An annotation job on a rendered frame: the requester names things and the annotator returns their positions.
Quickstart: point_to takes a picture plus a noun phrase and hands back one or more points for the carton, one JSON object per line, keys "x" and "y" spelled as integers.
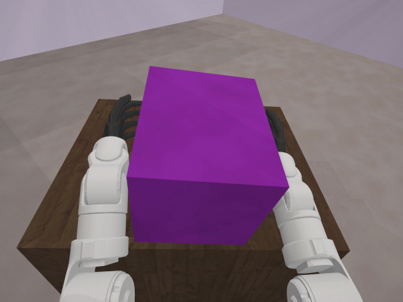
{"x": 204, "y": 166}

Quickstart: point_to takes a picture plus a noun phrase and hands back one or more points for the robot right upper arm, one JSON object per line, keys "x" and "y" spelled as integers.
{"x": 328, "y": 287}

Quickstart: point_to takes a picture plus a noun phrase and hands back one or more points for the robot left hand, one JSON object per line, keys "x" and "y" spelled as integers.
{"x": 115, "y": 125}

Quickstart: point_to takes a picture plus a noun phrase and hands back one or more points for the robot right forearm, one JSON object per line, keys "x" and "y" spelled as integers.
{"x": 306, "y": 247}

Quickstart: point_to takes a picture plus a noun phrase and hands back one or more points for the pedestal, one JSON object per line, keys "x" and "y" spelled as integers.
{"x": 170, "y": 272}

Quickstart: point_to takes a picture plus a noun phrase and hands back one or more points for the robot left forearm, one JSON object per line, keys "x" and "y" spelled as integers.
{"x": 102, "y": 211}

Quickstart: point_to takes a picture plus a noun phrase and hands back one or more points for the robot left upper arm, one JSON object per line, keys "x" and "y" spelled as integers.
{"x": 108, "y": 286}

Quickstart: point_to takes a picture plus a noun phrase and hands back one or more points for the robot right hand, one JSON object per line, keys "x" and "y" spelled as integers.
{"x": 277, "y": 130}

